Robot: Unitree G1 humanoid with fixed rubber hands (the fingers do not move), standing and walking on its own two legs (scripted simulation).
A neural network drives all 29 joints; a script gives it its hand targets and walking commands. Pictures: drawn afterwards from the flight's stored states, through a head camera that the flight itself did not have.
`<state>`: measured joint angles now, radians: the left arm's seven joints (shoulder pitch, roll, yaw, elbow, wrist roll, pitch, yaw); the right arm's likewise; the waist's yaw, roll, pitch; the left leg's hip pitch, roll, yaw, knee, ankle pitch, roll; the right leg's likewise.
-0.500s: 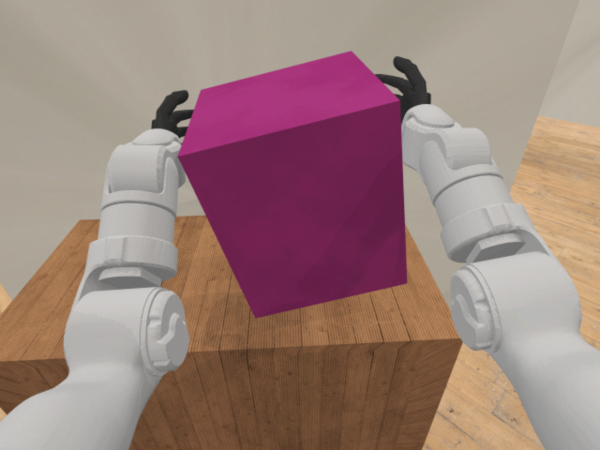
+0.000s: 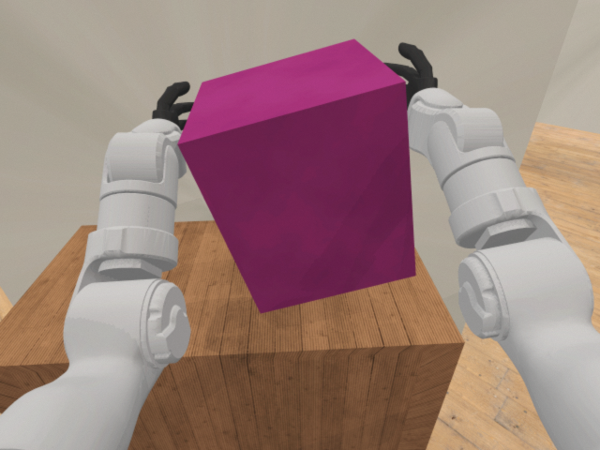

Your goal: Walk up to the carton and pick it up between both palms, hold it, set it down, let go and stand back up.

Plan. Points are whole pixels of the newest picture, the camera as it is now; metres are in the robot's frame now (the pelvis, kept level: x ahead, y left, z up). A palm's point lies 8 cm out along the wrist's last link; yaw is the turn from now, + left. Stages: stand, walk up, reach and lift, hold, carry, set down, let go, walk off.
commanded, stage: reach and lift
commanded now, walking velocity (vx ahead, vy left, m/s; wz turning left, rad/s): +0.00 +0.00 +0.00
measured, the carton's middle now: (307, 177) +0.38 -0.03 +0.27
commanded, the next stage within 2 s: hold in 0.12 s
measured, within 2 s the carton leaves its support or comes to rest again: neither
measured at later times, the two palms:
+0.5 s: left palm (164, 131) +0.37 +0.13 +0.34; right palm (425, 95) +0.36 -0.17 +0.37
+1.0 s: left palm (161, 123) +0.36 +0.13 +0.35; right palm (433, 86) +0.34 -0.17 +0.38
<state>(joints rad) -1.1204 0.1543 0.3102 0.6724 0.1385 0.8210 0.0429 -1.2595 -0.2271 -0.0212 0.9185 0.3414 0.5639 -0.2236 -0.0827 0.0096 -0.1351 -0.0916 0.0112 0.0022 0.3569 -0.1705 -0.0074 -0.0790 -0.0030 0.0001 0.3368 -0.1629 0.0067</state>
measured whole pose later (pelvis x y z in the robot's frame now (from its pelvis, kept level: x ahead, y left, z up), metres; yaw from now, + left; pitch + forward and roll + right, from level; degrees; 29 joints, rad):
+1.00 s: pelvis +0.00 +0.00 +0.00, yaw +0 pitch -6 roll +0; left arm -1.15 0.15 0.33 0.67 0.15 0.89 0.02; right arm -1.31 -0.25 -0.01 0.93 0.38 0.67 -0.25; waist -0.07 0.02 -0.19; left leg -0.09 0.01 0.00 0.36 -0.17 -0.01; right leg -0.08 0.00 0.00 0.34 -0.16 0.01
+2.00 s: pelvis +0.00 +0.00 +0.00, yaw +0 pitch -5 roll +0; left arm -1.16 0.15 0.34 0.67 0.16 0.89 0.01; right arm -1.32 -0.25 0.00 0.93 0.38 0.69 -0.26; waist -0.07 0.02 -0.20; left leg -0.10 0.02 0.00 0.36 -0.17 -0.01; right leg -0.09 0.00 0.00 0.34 -0.16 0.01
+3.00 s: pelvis +0.00 +0.00 +0.00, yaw +0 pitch -5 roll +0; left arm -1.16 0.15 0.35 0.67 0.18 0.89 0.00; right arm -1.33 -0.25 0.00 0.94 0.38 0.70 -0.26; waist -0.07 0.02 -0.20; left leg -0.11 0.02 0.00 0.36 -0.16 -0.01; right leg -0.09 0.00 0.00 0.34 -0.16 0.01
